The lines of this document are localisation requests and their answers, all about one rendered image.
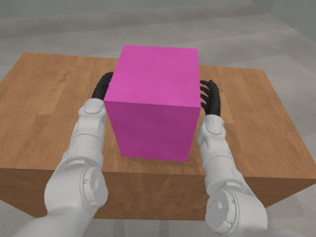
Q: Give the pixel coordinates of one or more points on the pedestal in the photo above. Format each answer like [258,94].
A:
[40,98]

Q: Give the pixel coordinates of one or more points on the carton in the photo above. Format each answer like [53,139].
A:
[153,101]

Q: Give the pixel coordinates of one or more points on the robot right upper arm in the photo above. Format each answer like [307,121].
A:
[233,214]

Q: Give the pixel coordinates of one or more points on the robot left forearm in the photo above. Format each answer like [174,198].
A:
[87,139]

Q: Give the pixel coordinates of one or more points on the robot left upper arm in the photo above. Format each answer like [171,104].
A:
[72,199]

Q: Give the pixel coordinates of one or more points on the robot right hand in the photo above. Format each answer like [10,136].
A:
[213,105]

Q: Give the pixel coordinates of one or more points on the robot right forearm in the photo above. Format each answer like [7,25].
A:
[216,158]

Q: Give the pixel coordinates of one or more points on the robot left hand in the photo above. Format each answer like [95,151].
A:
[102,86]

